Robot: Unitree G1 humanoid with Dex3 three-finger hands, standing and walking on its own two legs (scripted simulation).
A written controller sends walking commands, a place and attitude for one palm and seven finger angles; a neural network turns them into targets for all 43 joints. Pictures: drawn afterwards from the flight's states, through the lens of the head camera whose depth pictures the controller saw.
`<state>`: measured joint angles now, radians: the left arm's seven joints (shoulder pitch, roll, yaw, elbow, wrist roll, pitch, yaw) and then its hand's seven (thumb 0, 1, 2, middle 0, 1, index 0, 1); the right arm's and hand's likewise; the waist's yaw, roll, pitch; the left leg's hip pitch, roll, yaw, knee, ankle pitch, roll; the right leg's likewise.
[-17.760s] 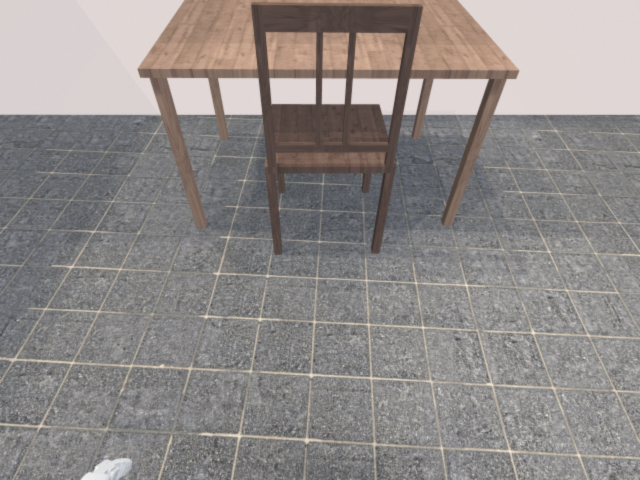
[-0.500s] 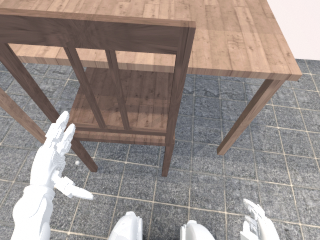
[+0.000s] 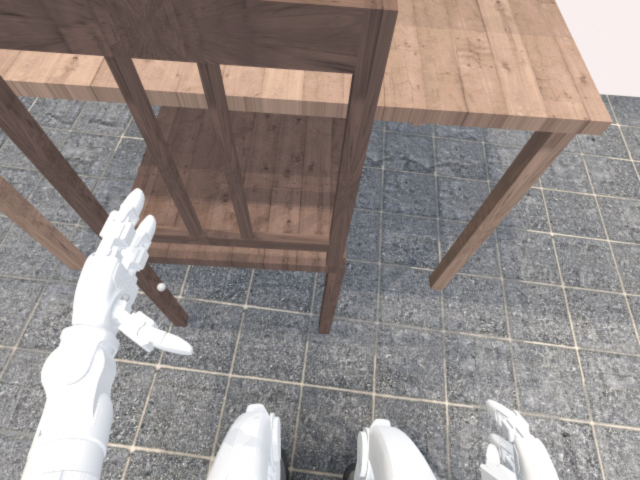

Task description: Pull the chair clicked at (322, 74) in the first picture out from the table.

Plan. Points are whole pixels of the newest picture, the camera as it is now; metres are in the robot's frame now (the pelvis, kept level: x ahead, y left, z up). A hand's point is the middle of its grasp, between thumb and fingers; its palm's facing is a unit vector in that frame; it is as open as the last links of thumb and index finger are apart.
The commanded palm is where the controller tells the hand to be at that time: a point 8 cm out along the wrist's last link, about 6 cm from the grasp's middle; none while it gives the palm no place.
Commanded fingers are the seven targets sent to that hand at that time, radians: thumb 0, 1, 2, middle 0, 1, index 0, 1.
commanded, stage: aim the fingers beside a spindle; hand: left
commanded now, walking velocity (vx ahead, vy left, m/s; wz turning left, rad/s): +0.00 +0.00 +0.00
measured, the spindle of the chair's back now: (167, 167) +0.50 +0.22 +0.04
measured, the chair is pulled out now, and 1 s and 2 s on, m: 0.00 0.00 0.00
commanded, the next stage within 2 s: none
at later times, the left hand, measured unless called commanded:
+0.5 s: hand (144, 271) +0.35 +0.22 +0.02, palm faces +0.01 -1.00 -0.07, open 16.9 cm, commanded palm +0.33 +0.26 +0.01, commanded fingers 0.00 -0.50 0.30 -0.06 -0.08 -0.06 -0.08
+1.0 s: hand (166, 285) +0.34 +0.20 +0.01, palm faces -0.06 -1.00 -0.04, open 17.0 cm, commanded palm +0.33 +0.25 +0.02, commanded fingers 0.00 -0.50 0.30 -0.06 -0.08 -0.06 -0.08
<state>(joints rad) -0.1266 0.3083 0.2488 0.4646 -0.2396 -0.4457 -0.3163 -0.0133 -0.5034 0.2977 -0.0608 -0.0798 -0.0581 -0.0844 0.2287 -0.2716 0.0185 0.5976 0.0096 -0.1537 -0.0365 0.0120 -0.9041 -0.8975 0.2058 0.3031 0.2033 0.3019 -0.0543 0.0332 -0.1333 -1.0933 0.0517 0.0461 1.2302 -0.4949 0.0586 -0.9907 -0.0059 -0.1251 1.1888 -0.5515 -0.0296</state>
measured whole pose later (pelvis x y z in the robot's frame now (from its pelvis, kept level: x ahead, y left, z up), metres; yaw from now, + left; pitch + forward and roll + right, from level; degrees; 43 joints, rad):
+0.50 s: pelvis +0.00 +0.01 +0.00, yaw +0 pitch +22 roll -4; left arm -0.19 0.34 0.27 0.53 -0.24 -0.47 -0.28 -0.01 -0.50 0.30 -0.06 -0.08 -0.06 -0.08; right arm 0.24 -0.27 0.03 0.60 0.01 -0.10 -0.01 0.01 -0.90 -0.90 0.21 0.30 0.20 0.30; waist -0.05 0.04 -0.15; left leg -1.12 0.05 0.05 1.24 -0.51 0.07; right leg -1.02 -0.01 -0.12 1.20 -0.56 -0.02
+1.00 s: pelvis +0.01 +0.01 +0.00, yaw +0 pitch +22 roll -4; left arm -0.13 0.30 0.22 0.48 -0.24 -0.45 -0.30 -0.01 -0.50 0.30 -0.06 -0.08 -0.05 -0.08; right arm 0.24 -0.27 0.02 0.58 0.01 -0.10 -0.01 0.01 -0.90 -0.90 0.21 0.30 0.20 0.30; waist -0.05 0.05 -0.14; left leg -1.13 0.05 0.05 1.25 -0.51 0.07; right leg -1.02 -0.01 -0.12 1.20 -0.56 -0.02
